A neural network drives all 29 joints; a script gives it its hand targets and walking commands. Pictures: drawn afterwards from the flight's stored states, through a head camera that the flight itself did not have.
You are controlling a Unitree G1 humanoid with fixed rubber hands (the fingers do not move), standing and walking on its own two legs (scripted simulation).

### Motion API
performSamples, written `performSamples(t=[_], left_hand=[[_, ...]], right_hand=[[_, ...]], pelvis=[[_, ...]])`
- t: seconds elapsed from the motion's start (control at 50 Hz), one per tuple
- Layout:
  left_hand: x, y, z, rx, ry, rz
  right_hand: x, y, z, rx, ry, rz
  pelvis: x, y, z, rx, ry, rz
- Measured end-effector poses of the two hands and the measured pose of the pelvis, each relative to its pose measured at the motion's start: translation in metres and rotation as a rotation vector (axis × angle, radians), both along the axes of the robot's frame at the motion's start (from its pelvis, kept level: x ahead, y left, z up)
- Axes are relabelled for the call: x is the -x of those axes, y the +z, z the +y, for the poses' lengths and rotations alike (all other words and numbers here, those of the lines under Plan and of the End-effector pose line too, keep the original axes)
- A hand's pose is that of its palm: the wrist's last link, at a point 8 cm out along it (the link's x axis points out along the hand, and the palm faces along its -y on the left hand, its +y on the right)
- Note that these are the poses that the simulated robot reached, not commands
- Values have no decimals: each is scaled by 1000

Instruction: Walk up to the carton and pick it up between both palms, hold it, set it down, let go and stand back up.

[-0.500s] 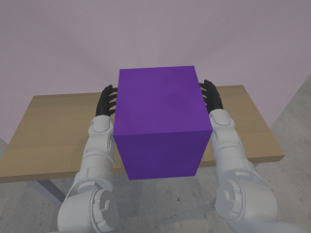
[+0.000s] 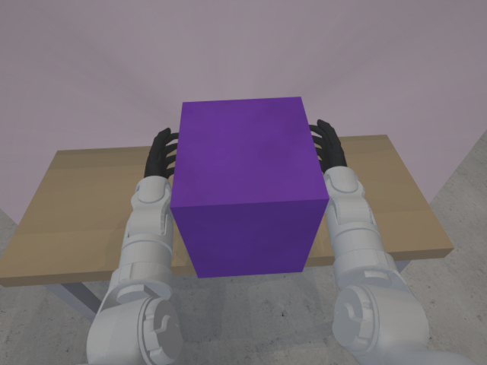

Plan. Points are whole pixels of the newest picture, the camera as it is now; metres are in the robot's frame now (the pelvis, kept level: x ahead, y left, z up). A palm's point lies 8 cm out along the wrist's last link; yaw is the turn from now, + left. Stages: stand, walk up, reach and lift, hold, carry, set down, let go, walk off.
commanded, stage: reach and lift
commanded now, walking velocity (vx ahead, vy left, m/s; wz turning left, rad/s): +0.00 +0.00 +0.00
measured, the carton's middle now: (246, 192) +0.41 +0.02 +0.06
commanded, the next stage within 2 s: none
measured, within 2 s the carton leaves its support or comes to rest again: neither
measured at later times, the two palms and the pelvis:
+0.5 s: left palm (151, 175) +0.36 +0.16 +0.16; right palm (349, 169) +0.38 -0.13 +0.16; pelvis -0.02 +0.00 +0.00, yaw +0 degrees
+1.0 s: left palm (146, 162) +0.33 +0.14 +0.21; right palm (379, 164) +0.34 -0.15 +0.21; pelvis -0.06 -0.01 +0.00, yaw +1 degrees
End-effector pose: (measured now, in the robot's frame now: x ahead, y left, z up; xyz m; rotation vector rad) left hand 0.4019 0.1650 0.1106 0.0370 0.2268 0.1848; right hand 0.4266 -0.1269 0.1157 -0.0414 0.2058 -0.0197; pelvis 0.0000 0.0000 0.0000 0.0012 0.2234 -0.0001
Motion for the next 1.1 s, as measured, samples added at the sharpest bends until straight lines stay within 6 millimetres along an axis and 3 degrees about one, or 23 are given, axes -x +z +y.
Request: performSamples(t=[0.2,0.3,0.46,0.76,0.94,1.1], left_hand=[[-2,34,-1,7,-3,-32],[7,40,-5,2,-10,7],[34,40,-10,23,3,29],[72,97,-13,14,7,-37],[74,105,-22,20,-27,-25],[67,92,-26,11,-53,1]], right_hand=[[2,35,0,-3,-19,-33],[14,38,-4,6,-29,4],[41,36,-8,5,-28,28],[77,96,-11,-4,-29,-40],[86,96,-22,-29,-53,-26],[84,80,-27,-25,-59,-1]], pelvis=[[-7,1,4,1,13,-59],[-4,3,6,0,12,-118],[15,3,5,0,8,-177],[56,-1,-3,0,14,-206],[64,-4,-5,0,13,-198],[60,-3,-6,1,8,-175]])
